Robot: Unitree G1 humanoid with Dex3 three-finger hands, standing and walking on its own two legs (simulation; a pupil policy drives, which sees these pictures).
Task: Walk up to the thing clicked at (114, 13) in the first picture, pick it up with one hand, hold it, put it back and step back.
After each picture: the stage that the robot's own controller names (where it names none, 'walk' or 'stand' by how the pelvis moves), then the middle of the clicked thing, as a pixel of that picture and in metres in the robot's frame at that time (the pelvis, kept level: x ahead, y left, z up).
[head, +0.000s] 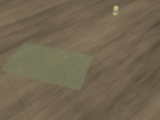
stand; (115, 10) +2.23 -0.42 -0.72
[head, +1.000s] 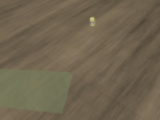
walk; (92, 21) +2.13 +0.09 -0.69
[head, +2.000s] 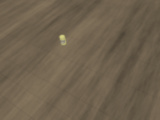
walk; (62, 40) +1.52 +0.41 -0.72
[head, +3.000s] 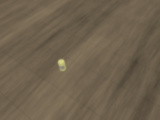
walk; (62, 65) +1.04 +0.34 -0.72
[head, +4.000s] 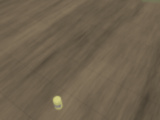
walk; (57, 102) +0.63 +0.27 -0.69
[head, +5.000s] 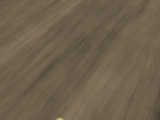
stand; out of the picture +0.41 +0.23 -0.69
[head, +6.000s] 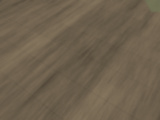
stand; out of the picture +0.36 +0.23 -0.71
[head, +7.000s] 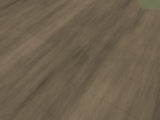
stand; out of the picture +0.35 +0.25 -0.72
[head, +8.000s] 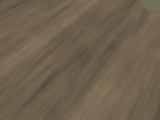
stand; out of the picture +0.37 +0.24 -0.73
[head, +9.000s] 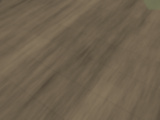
stand; out of the picture +0.36 +0.24 -0.73
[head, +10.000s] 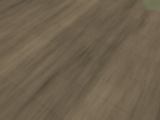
go down; out of the picture +0.35 +0.23 -0.73
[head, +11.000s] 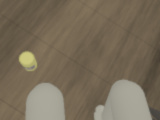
go down; (28, 61) +0.46 +0.24 -0.34
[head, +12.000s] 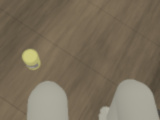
approach; (32, 60) +0.46 +0.24 -0.30
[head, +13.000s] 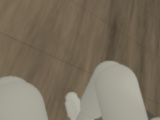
close in; out of the picture +0.44 +0.29 -0.22
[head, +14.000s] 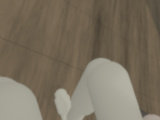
close; out of the picture +0.43 +0.30 -0.23
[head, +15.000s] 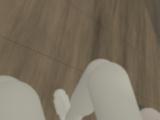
lift; out of the picture +0.41 +0.28 -0.23
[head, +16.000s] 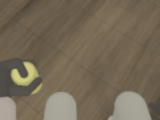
lift; (28, 79) +0.34 +0.22 -0.05
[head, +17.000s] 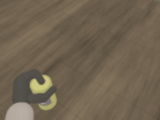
hold; (44, 92) +0.32 +0.17 +0.01
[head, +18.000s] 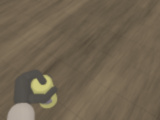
hold; (45, 92) +0.33 +0.17 +0.00
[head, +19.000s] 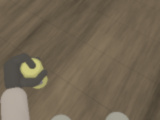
crouch; (35, 74) +0.39 +0.19 -0.06
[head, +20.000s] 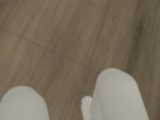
lower; out of the picture +0.49 +0.29 -0.12
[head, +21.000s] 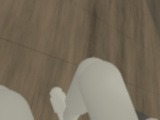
lower; out of the picture +0.44 +0.30 -0.23
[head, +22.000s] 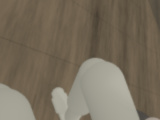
lower; out of the picture +0.44 +0.31 -0.23
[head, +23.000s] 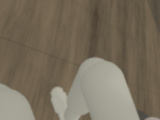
lower; out of the picture +0.44 +0.31 -0.23
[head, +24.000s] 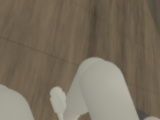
lower; out of the picture +0.44 +0.31 -0.23
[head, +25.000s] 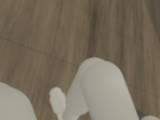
open; out of the picture +0.44 +0.30 -0.24
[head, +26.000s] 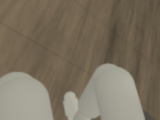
stand; out of the picture +0.44 +0.28 -0.25
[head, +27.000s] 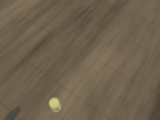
stand; (55, 105) +0.43 +0.21 -0.58
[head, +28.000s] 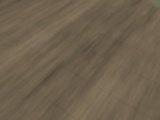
stand; out of the picture +0.40 +0.20 -0.67
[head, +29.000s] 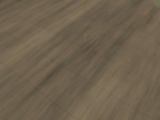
stand; out of the picture +0.41 +0.20 -0.67
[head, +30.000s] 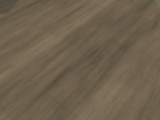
stand; out of the picture +0.42 +0.19 -0.72
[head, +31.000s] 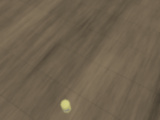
walk; (66, 106) +0.47 +0.18 -0.70
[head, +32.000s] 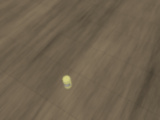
walk; (67, 82) +0.72 +0.22 -0.70
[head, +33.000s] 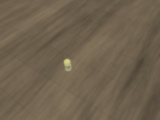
stand; (67, 65) +1.04 +0.25 -0.70
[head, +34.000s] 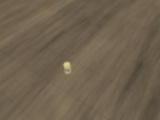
stand; (67, 67) +1.02 +0.22 -0.72
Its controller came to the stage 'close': yes
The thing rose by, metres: 0.71
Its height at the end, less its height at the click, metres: +0.00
